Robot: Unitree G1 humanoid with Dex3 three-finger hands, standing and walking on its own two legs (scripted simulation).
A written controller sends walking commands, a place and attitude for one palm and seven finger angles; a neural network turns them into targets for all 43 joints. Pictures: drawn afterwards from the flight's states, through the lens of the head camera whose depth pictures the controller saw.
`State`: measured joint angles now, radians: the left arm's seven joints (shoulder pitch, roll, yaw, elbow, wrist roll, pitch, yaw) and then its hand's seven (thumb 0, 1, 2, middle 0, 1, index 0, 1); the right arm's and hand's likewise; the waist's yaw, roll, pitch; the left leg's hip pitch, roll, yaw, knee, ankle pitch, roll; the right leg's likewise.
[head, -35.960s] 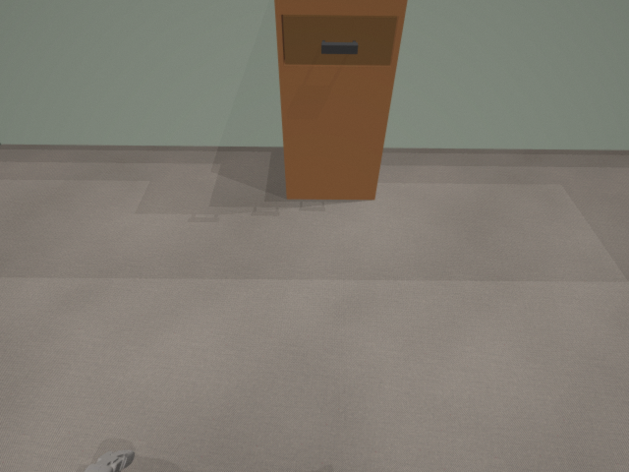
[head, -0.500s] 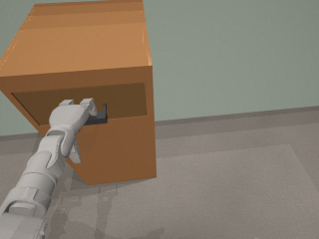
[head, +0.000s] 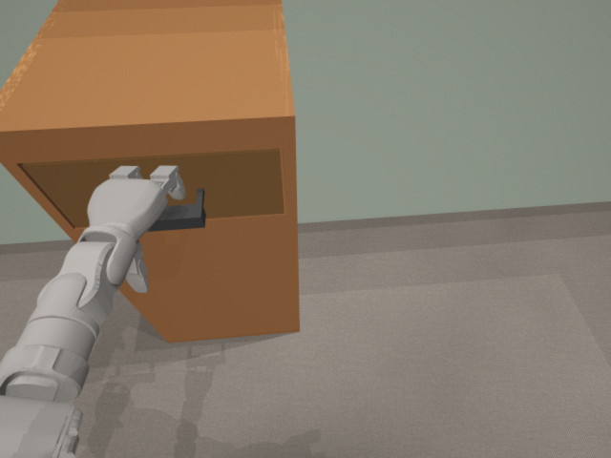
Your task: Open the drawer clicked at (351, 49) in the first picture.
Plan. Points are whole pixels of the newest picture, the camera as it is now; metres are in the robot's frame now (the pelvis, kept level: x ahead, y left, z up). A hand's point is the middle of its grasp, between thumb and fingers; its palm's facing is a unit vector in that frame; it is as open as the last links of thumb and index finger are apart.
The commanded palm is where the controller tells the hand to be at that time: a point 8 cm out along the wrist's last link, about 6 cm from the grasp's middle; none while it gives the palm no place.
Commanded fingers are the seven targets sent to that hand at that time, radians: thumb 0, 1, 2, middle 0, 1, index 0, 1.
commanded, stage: lower the fingers behind the handle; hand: left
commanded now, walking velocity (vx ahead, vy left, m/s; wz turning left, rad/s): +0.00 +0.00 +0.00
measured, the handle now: (166, 207) +0.47 +0.27 -0.01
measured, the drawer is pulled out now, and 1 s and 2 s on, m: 0.00 0.00 0.00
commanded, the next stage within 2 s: lift the hand off the handle in 1.50 s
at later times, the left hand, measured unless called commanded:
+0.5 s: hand (147, 234) +0.41 +0.28 +0.00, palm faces -0.07 -0.03 -1.00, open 13.9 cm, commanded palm +0.39 +0.28 +0.06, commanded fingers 0.00 -0.50 0.30 -0.30 -1.20 -0.30 -1.20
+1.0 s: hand (150, 232) +0.42 +0.28 +0.00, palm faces -0.05 +0.01 -1.00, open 13.8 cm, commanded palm +0.39 +0.28 +0.03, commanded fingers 0.00 -0.50 0.30 -0.30 -1.20 -0.30 -1.20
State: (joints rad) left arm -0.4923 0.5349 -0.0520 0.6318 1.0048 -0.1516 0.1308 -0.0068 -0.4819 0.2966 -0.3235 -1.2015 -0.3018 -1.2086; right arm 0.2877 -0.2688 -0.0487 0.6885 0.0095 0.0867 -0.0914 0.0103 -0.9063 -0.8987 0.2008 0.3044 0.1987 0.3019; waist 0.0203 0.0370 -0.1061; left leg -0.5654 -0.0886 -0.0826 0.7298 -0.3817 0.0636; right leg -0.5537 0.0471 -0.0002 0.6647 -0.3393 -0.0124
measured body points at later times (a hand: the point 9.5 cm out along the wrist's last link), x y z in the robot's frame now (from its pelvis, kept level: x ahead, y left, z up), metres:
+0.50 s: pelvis +0.00 +0.00 -0.01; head +0.08 +0.00 +0.43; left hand +0.41 +0.28 +0.06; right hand +0.06 -0.28 -0.13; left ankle -0.03 +0.08 -0.72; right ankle -0.01 -0.12 -0.72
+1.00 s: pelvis -0.01 +0.00 -0.02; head +0.07 +0.00 +0.43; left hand +0.41 +0.27 +0.05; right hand +0.04 -0.26 -0.15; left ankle -0.03 +0.08 -0.72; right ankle -0.01 -0.12 -0.72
